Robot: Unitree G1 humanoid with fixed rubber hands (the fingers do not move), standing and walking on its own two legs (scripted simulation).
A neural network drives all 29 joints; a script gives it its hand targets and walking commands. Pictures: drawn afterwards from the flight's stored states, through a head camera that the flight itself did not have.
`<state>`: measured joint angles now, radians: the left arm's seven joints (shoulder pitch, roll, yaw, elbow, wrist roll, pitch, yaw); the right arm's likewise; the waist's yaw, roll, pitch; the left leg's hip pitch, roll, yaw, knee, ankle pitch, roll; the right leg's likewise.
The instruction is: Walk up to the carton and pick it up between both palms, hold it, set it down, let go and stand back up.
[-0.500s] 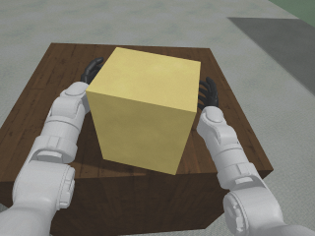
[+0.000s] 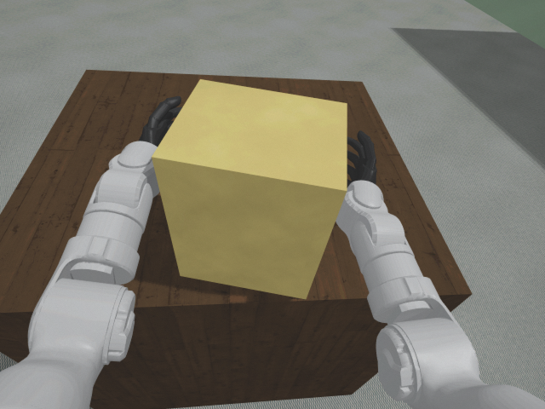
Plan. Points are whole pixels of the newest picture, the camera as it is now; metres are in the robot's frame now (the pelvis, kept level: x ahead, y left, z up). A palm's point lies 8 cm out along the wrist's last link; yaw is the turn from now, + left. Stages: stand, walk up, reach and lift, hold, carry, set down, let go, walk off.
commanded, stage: reach and lift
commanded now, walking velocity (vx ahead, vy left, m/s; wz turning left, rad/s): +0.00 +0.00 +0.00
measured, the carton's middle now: (256, 196) +0.39 +0.00 +0.11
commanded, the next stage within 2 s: none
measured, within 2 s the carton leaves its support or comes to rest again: leaves its support in 1.08 s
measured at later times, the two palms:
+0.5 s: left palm (155, 148) +0.44 +0.15 +0.16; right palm (360, 187) +0.38 -0.15 +0.13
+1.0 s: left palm (157, 147) +0.44 +0.14 +0.16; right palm (361, 189) +0.38 -0.15 +0.13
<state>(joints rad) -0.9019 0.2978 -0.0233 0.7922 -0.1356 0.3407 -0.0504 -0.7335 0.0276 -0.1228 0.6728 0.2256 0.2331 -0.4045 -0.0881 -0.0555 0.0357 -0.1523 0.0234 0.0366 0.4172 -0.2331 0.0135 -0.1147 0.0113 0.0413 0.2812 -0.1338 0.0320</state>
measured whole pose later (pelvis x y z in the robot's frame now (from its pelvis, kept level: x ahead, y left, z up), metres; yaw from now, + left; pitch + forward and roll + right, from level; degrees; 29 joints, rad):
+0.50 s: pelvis +0.00 +0.00 +0.00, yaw +1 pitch -2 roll -2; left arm -0.91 0.16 0.21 0.81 0.17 0.29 -0.18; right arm -0.68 0.13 -0.34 0.67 -0.02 0.11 -0.29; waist -0.09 -0.08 0.02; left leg -0.15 0.02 0.01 0.42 -0.23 0.01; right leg -0.07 0.01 0.02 0.22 -0.11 0.03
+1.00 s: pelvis +0.01 +0.00 +0.00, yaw +2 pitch -2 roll -2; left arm -0.90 0.14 0.21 0.78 0.18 0.31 -0.18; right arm -0.65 0.13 -0.34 0.65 -0.02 0.08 -0.29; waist -0.09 -0.08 0.02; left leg -0.14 0.02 0.01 0.42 -0.24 0.01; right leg -0.06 0.01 0.01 0.21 -0.11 0.04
